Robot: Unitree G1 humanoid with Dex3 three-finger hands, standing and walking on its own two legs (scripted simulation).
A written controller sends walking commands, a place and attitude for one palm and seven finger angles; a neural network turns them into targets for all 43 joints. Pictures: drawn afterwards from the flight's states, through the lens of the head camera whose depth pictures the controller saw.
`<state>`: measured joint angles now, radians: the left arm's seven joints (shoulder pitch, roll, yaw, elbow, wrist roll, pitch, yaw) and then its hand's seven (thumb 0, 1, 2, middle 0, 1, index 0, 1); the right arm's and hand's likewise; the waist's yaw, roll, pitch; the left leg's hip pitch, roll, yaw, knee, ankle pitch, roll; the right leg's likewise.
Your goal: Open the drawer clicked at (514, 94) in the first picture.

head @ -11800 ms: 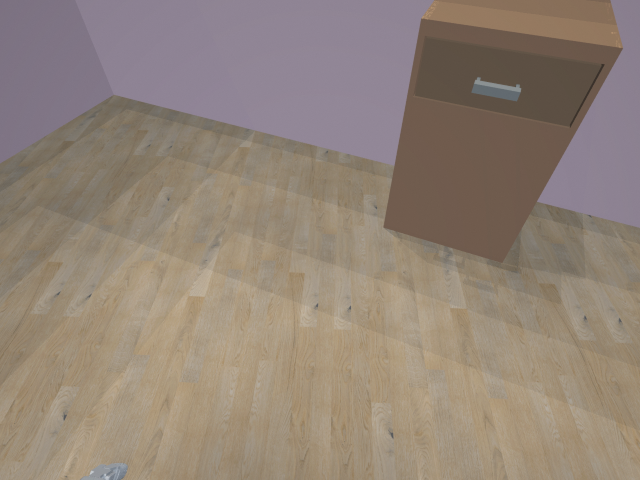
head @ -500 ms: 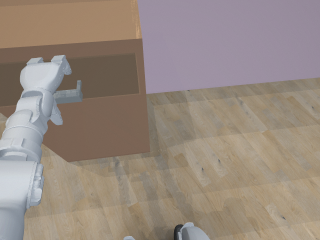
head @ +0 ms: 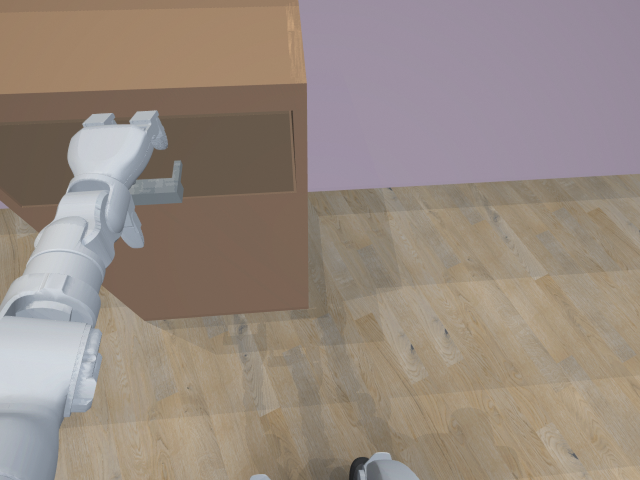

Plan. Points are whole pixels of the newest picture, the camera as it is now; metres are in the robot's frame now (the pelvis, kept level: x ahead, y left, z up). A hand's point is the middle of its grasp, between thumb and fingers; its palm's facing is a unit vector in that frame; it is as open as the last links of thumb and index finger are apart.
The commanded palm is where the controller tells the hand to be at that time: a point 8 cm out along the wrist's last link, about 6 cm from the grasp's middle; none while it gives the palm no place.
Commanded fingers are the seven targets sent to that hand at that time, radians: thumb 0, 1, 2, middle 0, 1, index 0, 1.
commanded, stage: move the hooked fingers above the handle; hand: left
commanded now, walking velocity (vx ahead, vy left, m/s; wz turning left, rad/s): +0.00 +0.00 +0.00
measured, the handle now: (139, 180) +0.54 +0.25 -0.02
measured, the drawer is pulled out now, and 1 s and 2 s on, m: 0.00 0.00 0.00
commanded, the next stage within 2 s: lower the fingers behind the handle in 0.24 s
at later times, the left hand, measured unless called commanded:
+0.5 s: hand (127, 189) +0.48 +0.24 +0.03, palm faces -0.09 -0.01 -1.00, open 13.8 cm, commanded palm +0.48 +0.24 +0.08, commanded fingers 0.00 -0.50 0.30 -0.30 -1.20 -0.30 -1.20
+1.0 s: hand (138, 201) +0.49 +0.24 +0.00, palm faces -0.10 -0.03 -0.99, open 13.8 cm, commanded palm +0.48 +0.24 +0.05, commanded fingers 0.00 -0.50 0.30 -0.30 -1.20 -0.30 -1.20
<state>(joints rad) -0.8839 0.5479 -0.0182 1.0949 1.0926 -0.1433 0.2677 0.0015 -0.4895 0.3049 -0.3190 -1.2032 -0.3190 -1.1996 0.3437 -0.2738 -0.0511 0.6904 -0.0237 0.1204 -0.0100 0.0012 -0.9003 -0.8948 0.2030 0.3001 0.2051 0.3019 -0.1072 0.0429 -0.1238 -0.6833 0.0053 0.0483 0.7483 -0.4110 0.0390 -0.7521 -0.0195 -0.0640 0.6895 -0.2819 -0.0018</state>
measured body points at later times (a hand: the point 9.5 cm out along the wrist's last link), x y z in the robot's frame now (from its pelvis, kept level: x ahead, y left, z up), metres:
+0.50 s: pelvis +0.00 -0.01 +0.00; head +0.11 -0.02 +0.44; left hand +0.48 +0.24 +0.09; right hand +0.00 -0.29 -0.13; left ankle -0.04 +0.09 -0.71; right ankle +0.02 -0.12 -0.71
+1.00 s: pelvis -0.01 +0.00 -0.02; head +0.12 +0.00 +0.41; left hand +0.49 +0.24 +0.05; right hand -0.03 -0.28 -0.14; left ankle -0.04 +0.09 -0.71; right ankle +0.02 -0.12 -0.71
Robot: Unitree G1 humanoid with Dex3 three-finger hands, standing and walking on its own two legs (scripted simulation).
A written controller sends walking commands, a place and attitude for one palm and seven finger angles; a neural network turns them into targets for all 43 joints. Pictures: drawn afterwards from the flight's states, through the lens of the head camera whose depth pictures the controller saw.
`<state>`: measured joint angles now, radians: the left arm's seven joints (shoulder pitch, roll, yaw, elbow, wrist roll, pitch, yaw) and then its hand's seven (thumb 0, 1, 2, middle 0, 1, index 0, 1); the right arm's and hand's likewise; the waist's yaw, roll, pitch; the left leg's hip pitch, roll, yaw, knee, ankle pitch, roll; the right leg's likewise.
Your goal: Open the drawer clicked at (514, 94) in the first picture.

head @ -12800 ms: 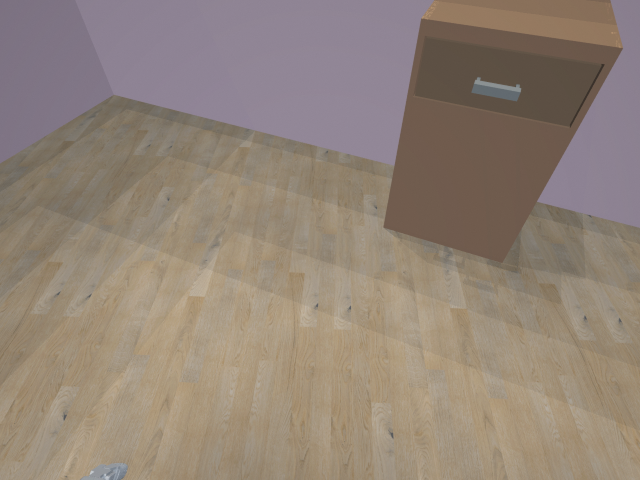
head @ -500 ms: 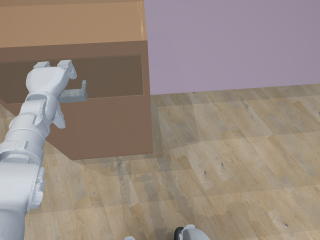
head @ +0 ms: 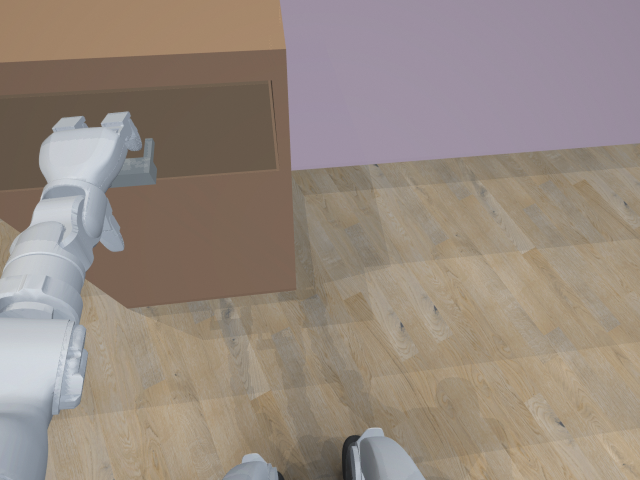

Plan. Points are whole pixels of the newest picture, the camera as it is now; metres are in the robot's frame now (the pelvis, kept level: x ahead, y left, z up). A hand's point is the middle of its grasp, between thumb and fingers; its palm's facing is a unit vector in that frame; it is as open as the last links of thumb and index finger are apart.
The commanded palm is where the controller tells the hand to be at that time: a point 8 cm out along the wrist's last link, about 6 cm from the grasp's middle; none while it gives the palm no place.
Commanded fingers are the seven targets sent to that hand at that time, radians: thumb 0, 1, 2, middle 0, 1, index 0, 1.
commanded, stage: lower the fingers behind the handle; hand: left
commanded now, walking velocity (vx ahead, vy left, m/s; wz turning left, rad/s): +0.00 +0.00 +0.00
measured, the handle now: (107, 161) +0.55 +0.26 +0.00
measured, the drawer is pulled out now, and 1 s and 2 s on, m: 0.00 0.00 0.00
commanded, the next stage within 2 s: close the thumb around the handle in 0.94 s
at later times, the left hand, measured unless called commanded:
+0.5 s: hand (113, 197) +0.50 +0.25 -0.02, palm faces -0.10 -0.03 -0.99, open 13.8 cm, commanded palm +0.49 +0.24 +0.03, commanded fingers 0.00 -0.50 0.30 -0.30 -1.20 -0.30 -1.20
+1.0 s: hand (120, 196) +0.50 +0.25 -0.02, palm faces -0.10 -0.03 -1.00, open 13.8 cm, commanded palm +0.49 +0.24 +0.03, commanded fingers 0.00 -0.50 0.30 -0.30 -1.20 -0.30 -1.20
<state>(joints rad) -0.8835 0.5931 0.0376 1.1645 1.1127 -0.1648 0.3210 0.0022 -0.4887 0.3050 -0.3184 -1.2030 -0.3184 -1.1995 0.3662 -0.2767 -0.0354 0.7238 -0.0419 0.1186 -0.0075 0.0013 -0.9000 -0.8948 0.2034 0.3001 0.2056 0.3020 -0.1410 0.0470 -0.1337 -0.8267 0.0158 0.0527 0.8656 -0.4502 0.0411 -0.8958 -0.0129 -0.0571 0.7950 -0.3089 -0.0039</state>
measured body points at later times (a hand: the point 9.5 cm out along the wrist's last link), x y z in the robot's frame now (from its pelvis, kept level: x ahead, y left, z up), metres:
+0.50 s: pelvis -0.01 +0.01 -0.02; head +0.14 +0.02 +0.41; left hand +0.50 +0.25 +0.03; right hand -0.02 -0.27 -0.14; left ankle -0.04 +0.09 -0.69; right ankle +0.03 -0.12 -0.69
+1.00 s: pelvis -0.01 +0.00 -0.02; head +0.14 +0.01 +0.40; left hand +0.50 +0.24 +0.03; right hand -0.03 -0.28 -0.14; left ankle -0.04 +0.09 -0.69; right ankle +0.03 -0.12 -0.69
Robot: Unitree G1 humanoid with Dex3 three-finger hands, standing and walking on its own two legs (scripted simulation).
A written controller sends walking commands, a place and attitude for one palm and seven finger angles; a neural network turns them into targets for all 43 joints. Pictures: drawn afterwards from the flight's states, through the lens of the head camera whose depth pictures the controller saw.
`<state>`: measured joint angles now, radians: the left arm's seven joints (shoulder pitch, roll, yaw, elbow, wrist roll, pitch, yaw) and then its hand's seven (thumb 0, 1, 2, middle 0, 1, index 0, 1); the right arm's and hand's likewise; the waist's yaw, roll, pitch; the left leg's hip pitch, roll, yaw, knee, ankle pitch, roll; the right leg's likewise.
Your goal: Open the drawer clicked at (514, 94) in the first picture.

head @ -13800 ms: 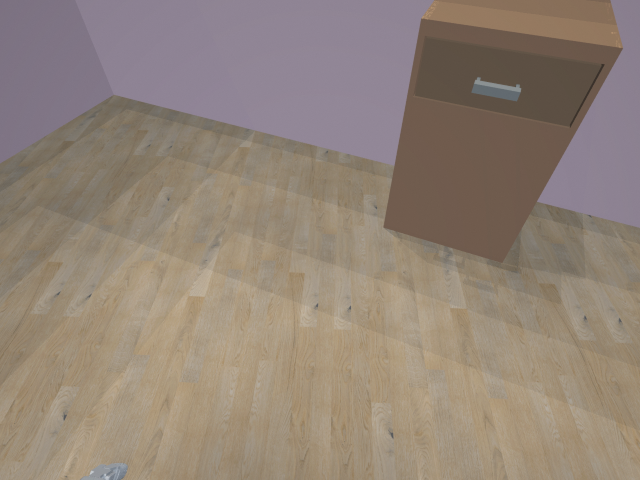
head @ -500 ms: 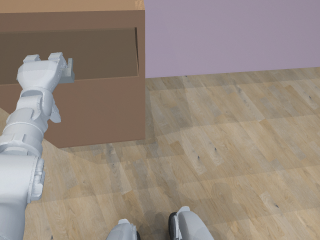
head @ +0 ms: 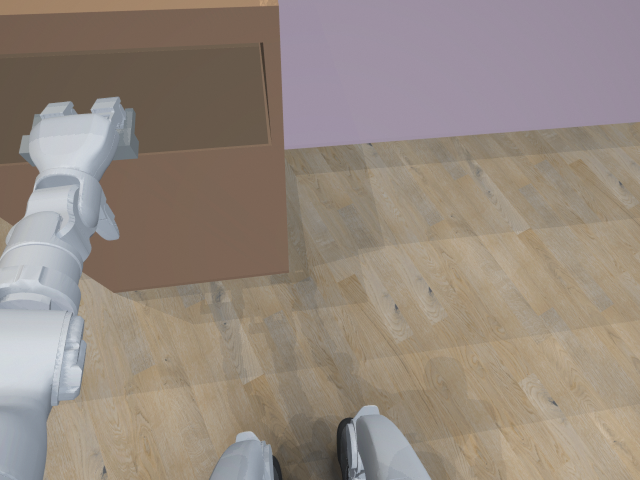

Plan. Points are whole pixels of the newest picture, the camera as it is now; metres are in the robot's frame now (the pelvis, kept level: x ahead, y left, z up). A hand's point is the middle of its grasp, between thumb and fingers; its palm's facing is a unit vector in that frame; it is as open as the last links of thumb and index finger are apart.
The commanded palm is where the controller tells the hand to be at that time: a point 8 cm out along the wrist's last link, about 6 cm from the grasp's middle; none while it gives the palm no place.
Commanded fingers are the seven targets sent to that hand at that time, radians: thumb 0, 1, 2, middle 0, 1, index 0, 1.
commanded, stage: close the thumb around the handle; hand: left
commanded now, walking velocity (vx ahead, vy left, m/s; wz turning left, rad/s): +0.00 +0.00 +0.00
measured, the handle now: (83, 133) +0.56 +0.26 +0.02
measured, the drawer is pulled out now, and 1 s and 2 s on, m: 0.00 0.00 0.09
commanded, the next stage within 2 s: pull the drawer open in 0.74 s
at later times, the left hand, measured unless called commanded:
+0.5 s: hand (94, 171) +0.51 +0.25 +0.00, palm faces -0.09 -0.03 -1.00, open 8.2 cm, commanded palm +0.50 +0.25 +0.05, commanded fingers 0.00 0.84 0.88 -0.40 -1.34 -0.40 -1.34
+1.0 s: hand (94, 173) +0.51 +0.25 +0.00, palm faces -0.09 -0.03 -1.00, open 5.9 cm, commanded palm +0.48 +0.23 +0.05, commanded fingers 0.00 0.90 0.90 -0.40 -1.35 -0.40 -1.35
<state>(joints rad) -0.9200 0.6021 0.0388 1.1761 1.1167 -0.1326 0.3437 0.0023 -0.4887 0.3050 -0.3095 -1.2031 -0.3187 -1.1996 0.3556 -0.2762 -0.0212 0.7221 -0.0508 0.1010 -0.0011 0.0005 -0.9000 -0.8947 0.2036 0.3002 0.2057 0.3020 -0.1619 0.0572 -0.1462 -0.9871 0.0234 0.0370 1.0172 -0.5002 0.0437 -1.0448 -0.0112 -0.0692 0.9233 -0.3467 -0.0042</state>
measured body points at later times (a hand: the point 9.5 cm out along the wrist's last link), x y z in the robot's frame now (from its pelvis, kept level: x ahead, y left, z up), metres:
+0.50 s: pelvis +0.00 +0.00 +0.00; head +0.16 +0.00 +0.42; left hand +0.51 +0.25 +0.05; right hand -0.01 -0.28 -0.12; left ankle -0.03 +0.09 -0.67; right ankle +0.04 -0.12 -0.67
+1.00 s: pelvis +0.01 +0.01 +0.01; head +0.16 +0.01 +0.43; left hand +0.51 +0.25 +0.05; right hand -0.01 -0.27 -0.12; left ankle -0.03 +0.09 -0.67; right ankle +0.04 -0.12 -0.67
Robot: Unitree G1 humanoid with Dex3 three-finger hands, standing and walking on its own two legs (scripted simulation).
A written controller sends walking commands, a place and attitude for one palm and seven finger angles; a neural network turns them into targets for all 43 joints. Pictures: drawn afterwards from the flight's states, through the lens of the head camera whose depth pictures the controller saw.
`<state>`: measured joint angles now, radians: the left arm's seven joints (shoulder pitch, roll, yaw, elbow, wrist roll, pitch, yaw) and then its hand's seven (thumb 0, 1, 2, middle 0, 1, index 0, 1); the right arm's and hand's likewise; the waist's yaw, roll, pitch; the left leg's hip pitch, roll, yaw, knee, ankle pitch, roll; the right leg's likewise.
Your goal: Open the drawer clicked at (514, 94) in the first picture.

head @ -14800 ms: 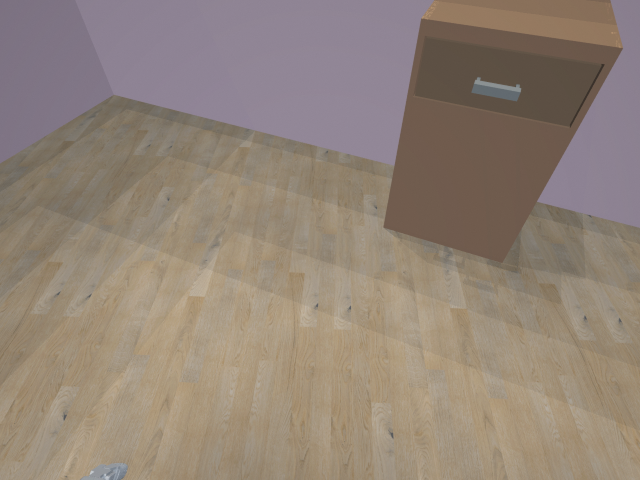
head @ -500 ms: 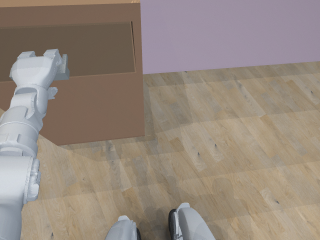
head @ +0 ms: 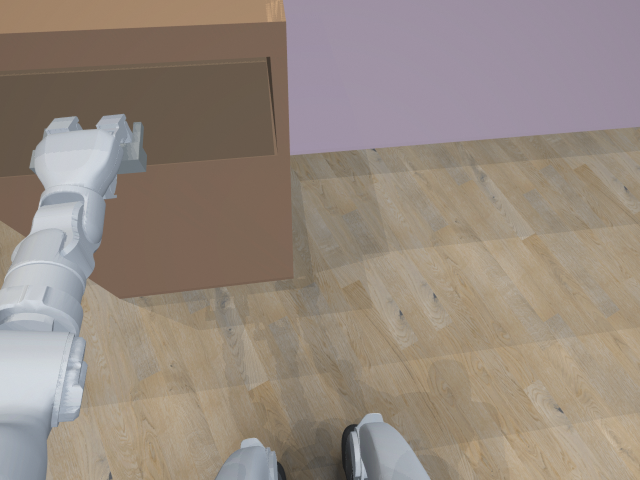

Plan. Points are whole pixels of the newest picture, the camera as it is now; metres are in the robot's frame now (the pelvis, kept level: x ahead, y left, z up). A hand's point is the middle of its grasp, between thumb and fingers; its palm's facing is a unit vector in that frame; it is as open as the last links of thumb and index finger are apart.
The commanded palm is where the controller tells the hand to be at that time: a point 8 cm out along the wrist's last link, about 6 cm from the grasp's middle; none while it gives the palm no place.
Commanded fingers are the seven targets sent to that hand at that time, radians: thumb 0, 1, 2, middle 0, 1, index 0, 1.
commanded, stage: pull the drawer open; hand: left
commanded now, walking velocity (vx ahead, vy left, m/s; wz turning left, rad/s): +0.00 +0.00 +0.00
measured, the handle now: (92, 146) +0.54 +0.26 +0.01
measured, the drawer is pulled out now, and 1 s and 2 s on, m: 0.00 0.09 0.30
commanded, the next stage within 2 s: none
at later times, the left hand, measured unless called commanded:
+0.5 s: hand (100, 209) +0.46 +0.25 -0.01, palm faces -0.06 -0.03 -1.00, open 5.9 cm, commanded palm +0.45 +0.25 +0.05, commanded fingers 0.00 0.90 0.90 -0.40 -1.35 -0.40 -1.35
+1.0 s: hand (98, 245) +0.41 +0.25 -0.01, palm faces -0.05 -0.04 -1.00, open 5.9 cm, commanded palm +0.36 +0.24 +0.05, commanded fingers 0.00 0.90 0.90 -0.40 -1.35 -0.40 -1.35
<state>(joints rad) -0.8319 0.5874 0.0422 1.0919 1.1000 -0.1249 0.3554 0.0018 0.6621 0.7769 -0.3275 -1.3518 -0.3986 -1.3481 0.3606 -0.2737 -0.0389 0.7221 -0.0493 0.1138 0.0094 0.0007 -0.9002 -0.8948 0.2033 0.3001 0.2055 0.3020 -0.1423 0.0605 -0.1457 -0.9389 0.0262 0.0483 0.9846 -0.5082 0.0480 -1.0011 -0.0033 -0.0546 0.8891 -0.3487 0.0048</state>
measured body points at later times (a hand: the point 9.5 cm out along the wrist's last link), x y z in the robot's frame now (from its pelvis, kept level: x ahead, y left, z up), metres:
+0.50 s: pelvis +0.02 +0.00 +0.01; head +0.14 +0.00 +0.44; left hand +0.46 +0.25 +0.05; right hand +0.08 -0.28 -0.13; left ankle -0.04 +0.08 -0.67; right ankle +0.03 -0.13 -0.67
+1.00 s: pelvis +0.01 +0.00 +0.02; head +0.12 -0.01 +0.46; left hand +0.41 +0.25 +0.05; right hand +0.03 -0.28 -0.12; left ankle -0.04 +0.08 -0.67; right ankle +0.03 -0.13 -0.67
